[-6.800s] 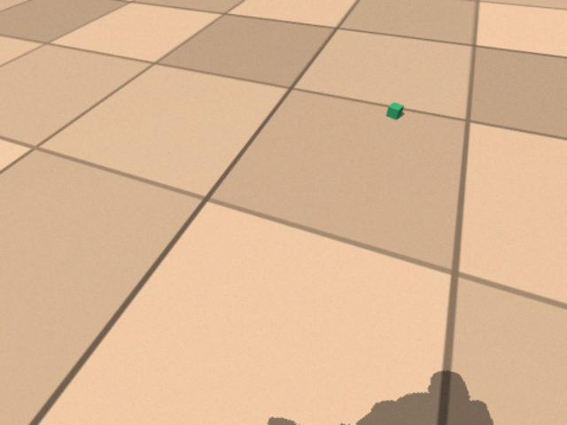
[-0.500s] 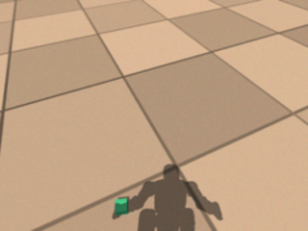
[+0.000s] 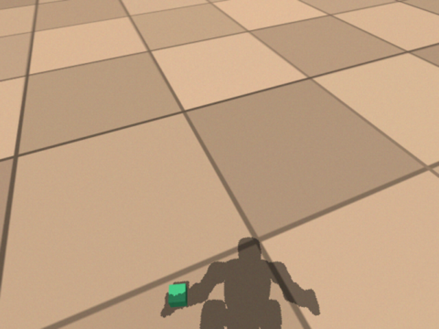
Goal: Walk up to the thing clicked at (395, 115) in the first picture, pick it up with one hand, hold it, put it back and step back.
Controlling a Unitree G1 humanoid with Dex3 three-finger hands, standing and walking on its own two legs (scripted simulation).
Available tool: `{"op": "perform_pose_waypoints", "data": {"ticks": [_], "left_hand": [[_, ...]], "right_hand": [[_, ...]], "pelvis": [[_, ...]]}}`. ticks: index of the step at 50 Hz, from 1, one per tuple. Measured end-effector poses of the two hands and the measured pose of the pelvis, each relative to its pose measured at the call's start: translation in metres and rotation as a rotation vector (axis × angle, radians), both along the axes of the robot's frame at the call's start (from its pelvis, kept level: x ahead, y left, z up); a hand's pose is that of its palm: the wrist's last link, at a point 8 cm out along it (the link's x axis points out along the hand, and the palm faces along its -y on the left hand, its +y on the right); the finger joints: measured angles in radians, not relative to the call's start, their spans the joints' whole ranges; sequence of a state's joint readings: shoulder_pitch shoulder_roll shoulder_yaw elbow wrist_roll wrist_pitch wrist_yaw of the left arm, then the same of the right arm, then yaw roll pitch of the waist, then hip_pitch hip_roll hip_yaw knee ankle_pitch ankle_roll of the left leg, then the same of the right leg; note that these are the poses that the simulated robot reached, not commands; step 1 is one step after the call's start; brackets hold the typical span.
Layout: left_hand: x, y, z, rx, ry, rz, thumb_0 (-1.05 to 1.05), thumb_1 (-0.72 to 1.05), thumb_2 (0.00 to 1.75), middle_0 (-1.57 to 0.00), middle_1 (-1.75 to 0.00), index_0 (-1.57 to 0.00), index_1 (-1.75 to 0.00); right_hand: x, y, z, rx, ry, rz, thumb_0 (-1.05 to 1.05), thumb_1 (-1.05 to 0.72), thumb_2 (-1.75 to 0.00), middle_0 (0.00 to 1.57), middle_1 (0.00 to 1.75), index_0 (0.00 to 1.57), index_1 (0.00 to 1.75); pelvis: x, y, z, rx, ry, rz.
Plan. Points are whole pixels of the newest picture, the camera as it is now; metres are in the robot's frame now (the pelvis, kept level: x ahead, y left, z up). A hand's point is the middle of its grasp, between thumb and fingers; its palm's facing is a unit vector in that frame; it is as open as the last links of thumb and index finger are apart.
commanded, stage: stand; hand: left
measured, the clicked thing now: (178, 295) +0.41 +0.22 -0.75
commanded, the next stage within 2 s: none
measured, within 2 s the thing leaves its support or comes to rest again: neither
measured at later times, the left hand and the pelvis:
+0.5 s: hand out of the picture +0.07 +0.25 -0.16, palm faces -0.01 -0.94 -0.34, open 7.4 cm; pelvis +0.00 +0.00 +0.00, yaw +0 degrees
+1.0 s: hand out of the picture +0.07 +0.26 -0.16, palm faces -0.01 -0.94 -0.35, open 7.4 cm; pelvis +0.00 +0.00 +0.00, yaw +1 degrees
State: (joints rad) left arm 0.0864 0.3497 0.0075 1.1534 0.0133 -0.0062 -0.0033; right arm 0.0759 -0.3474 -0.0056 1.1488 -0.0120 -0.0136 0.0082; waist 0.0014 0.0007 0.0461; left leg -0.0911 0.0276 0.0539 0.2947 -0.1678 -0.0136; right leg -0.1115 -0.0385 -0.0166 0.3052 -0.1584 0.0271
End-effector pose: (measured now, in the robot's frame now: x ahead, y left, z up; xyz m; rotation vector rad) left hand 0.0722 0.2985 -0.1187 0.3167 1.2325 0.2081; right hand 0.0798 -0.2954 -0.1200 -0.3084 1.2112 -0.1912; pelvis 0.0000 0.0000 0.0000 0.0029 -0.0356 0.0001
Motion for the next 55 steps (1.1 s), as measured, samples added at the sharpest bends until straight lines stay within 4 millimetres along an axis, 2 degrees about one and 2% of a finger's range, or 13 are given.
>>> {"op": "perform_pose_waypoints", "data": {"ticks": [11,29,55], "left_hand": [[-0.008,-0.002,-0.001,-0.001,0.012,0.003,0.00,0.90,0.90,-0.21,-0.30,-0.21,-0.29],[-0.010,-0.002,-0.001,-0.003,0.005,0.002,0.00,0.90,0.90,-0.21,-0.30,-0.21,-0.29],[-0.007,0.001,-0.002,-0.001,0.015,0.004,0.00,0.90,0.90,-0.21,-0.30,-0.21,-0.29]], "right_hand": [[-0.008,-0.002,-0.001,0.001,0.014,-0.001,0.01,-0.91,-0.90,0.21,0.30,0.20,0.30],[-0.014,-0.004,-0.001,-0.003,0.027,-0.001,0.01,-0.91,-0.90,0.21,0.30,0.20,0.30],[-0.002,-0.001,0.000,-0.005,0.019,0.011,0.01,-0.91,-0.90,0.21,0.30,0.20,0.30]], "pelvis": [[-0.002,-0.002,0.000,0.000,-0.002,0.004],[-0.003,-0.002,0.000,-0.002,-0.001,0.008],[0.004,-0.001,0.000,-0.003,0.006,0.010]]}}
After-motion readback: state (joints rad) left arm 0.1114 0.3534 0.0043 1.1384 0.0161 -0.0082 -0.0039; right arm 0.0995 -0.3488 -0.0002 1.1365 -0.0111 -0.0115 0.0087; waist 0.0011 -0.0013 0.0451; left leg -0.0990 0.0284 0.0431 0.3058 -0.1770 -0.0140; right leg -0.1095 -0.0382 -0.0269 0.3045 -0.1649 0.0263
